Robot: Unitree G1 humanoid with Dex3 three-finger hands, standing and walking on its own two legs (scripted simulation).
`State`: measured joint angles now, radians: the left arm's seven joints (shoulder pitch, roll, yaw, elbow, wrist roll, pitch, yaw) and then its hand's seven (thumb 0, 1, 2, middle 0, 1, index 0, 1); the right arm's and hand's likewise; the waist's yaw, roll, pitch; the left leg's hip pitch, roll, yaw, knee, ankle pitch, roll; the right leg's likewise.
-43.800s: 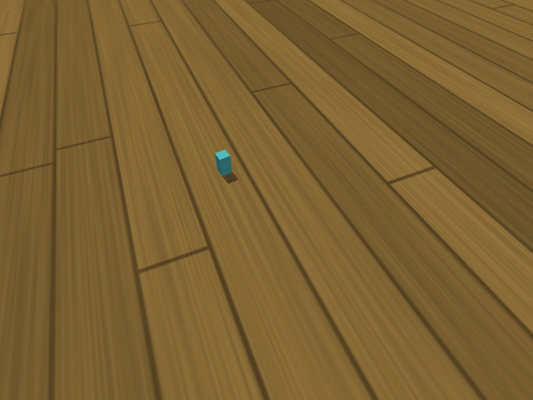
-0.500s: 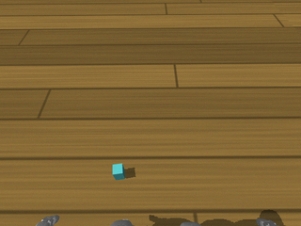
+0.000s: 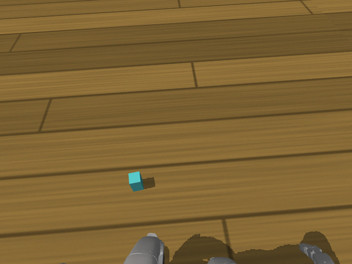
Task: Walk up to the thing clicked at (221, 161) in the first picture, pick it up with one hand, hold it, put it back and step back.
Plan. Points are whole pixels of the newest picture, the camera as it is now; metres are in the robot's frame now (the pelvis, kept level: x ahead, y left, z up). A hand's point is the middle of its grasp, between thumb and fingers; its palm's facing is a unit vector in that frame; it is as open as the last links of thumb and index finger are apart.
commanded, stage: step back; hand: left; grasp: from above
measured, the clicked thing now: (136, 181) +0.56 +0.26 -0.69
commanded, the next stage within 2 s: none
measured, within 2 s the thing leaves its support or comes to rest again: neither
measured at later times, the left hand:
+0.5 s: hand out of the picture -0.02 +0.27 -0.14, palm faces +0.03 -0.93 -0.37, open 7.4 cm
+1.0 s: hand out of the picture -0.19 +0.25 -0.13, palm faces +0.08 -0.91 -0.41, open 7.4 cm
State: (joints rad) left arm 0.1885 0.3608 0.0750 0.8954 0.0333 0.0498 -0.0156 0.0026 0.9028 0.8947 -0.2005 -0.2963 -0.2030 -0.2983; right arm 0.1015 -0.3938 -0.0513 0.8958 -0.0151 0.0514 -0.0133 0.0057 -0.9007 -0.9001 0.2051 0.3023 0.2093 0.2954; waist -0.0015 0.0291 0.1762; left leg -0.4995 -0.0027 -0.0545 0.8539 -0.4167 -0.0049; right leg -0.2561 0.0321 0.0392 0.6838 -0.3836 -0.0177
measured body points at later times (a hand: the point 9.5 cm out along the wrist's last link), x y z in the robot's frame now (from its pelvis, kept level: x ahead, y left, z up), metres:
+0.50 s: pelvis -0.14 +0.00 +0.01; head -0.08 +0.02 +0.46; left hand -0.03 +0.32 -0.11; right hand +0.00 -0.31 -0.09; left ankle -0.09 +0.11 -0.72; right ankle -0.17 -0.16 -0.64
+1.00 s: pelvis -0.31 -0.03 +0.00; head -0.25 -0.03 +0.44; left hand -0.20 +0.29 -0.10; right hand -0.22 -0.35 -0.13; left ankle -0.35 +0.08 -0.72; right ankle -0.21 -0.15 -0.72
